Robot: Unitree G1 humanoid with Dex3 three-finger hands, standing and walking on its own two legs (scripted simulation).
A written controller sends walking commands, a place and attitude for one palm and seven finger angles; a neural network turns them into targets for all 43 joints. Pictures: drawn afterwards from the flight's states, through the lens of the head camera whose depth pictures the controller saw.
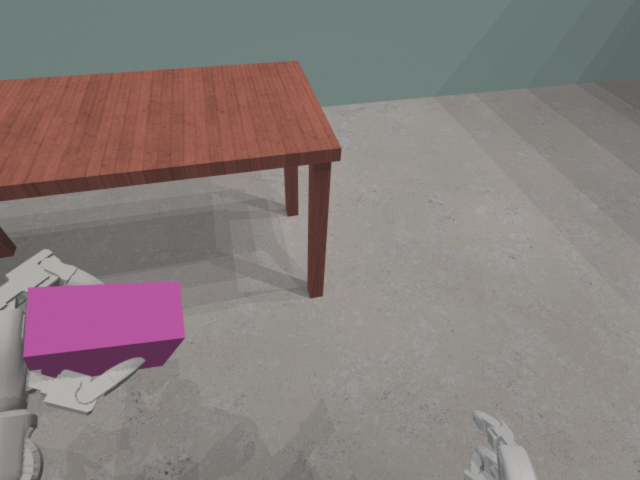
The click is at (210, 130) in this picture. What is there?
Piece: table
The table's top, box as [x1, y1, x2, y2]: [0, 61, 340, 200]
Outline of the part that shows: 340,146 297,61 0,80 0,200 335,161 340,159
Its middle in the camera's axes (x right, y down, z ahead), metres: -0.64 -0.32 +1.08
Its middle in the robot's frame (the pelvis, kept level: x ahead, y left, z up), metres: +0.99 +0.69 -0.11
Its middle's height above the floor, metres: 0.67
